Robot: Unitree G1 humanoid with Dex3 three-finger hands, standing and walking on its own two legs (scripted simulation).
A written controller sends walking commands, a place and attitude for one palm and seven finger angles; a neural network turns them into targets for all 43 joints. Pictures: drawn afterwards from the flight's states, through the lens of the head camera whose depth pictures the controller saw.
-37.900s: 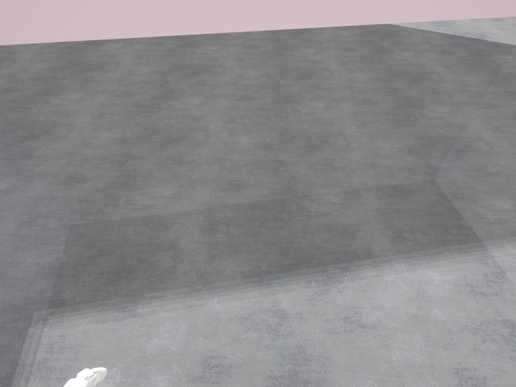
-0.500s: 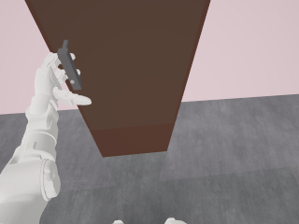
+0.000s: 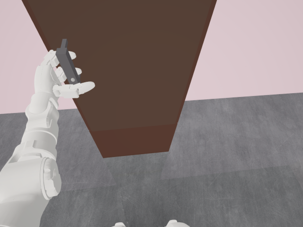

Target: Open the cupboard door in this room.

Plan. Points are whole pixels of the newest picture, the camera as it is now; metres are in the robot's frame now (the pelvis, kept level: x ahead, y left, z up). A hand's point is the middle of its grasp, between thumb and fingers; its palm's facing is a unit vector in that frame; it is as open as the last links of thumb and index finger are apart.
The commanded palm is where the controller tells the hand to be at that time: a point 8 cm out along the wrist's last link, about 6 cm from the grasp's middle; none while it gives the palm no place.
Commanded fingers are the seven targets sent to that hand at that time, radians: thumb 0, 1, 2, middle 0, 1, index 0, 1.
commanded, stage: close the thumb around the handle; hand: left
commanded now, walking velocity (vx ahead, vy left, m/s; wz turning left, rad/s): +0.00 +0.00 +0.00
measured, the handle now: (71, 66) +0.52 +0.20 +0.11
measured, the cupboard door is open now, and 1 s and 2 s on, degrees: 0 19 40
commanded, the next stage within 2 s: pull the door open along its arc in 0.38 s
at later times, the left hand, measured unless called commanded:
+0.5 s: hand (73, 82) +0.46 +0.18 +0.11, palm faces +0.05 -1.00 +0.00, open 6.7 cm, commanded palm +0.44 +0.23 +0.11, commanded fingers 0.00 0.90 0.90 -0.40 -1.35 -0.40 -1.35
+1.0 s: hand (86, 118) +0.35 +0.13 +0.11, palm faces +0.05 -1.00 +0.04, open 6.9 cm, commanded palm +0.30 +0.19 +0.11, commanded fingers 0.00 0.90 0.90 -0.40 -1.35 -0.40 -1.35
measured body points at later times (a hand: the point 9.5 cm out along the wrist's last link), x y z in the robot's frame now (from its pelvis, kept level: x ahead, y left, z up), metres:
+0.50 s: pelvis -0.01 +0.00 +0.00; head +0.06 +0.01 +0.44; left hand +0.46 +0.23 +0.11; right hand +0.04 -0.26 -0.11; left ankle -0.01 +0.09 -0.70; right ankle +0.00 -0.10 -0.70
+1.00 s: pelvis +0.00 +0.00 +0.01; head +0.02 -0.02 +0.46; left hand +0.34 +0.19 +0.11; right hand +0.11 -0.25 -0.10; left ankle -0.01 +0.09 -0.70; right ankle +0.00 -0.10 -0.70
